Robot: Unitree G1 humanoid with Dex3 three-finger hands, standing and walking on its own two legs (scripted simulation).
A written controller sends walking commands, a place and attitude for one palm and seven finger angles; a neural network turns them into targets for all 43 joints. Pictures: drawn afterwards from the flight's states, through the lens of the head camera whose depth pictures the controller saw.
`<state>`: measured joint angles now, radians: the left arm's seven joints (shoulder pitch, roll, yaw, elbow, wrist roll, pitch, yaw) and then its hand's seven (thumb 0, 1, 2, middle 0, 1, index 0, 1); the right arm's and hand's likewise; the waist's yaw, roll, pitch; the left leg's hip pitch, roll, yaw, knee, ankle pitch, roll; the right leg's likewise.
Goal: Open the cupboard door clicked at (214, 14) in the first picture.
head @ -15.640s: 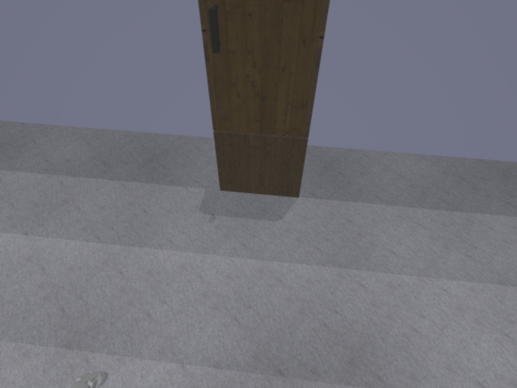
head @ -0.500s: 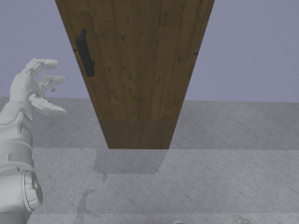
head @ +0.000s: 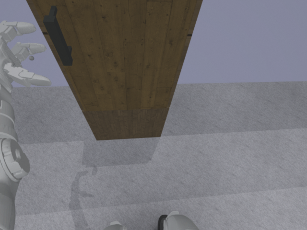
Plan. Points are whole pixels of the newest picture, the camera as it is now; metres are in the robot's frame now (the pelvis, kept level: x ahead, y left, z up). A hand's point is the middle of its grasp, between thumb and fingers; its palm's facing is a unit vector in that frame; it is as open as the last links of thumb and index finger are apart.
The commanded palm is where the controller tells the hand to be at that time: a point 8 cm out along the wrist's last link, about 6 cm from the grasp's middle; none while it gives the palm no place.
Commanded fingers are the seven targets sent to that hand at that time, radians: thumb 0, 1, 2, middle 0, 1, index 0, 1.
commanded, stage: move the hooked fingers beside the handle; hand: left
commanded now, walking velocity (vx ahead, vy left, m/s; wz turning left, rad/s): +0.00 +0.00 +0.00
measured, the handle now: (61, 37) +0.59 +0.20 +0.11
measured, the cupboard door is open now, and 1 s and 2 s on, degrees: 0 0 0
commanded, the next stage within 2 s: slide the fingers in behind the handle in 1.00 s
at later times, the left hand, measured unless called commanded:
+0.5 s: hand (34, 51) +0.54 +0.26 +0.11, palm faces +0.01 -1.00 -0.01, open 13.9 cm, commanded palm +0.52 +0.30 +0.11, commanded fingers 0.00 -0.50 0.30 -0.30 -1.20 -0.30 -1.20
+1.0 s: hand (37, 51) +0.53 +0.24 +0.12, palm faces +0.00 -1.00 +0.00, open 14.0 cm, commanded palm +0.51 +0.29 +0.11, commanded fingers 0.00 -0.50 0.30 -0.30 -1.20 -0.30 -1.20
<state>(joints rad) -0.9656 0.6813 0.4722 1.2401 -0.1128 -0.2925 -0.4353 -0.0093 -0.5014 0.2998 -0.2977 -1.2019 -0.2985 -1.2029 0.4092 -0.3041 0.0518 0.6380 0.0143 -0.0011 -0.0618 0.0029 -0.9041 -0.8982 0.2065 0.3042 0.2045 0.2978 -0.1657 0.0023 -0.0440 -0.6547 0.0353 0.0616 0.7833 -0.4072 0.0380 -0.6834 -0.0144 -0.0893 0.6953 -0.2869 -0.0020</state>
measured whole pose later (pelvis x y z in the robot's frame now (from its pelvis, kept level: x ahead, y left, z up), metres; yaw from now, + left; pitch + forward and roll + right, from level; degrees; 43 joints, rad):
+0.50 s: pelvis +0.02 +0.00 +0.00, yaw -1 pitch +20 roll -3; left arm -0.98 0.77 0.53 1.25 -0.07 -0.26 -0.44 -0.01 -0.50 0.30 -0.30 -1.20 -0.31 -1.22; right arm 0.48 -0.29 0.05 0.59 0.00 0.10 -0.03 0.00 -0.90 -0.90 0.21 0.30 0.20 0.30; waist -0.20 0.02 -0.06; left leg -0.71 0.06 0.06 0.80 -0.44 0.04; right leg -0.74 0.01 -0.08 0.68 -0.30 0.00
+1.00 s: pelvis +0.02 +0.00 +0.00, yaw +0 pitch +19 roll -3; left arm -1.00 0.70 0.47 1.25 -0.08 -0.27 -0.41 -0.01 -0.50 0.30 -0.30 -1.20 -0.30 -1.20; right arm 0.41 -0.28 0.06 0.59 0.01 0.10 -0.03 0.00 -0.90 -0.90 0.21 0.30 0.20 0.30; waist -0.18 0.02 -0.07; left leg -0.70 0.05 0.05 0.82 -0.45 0.04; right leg -0.72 0.00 -0.10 0.71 -0.31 0.00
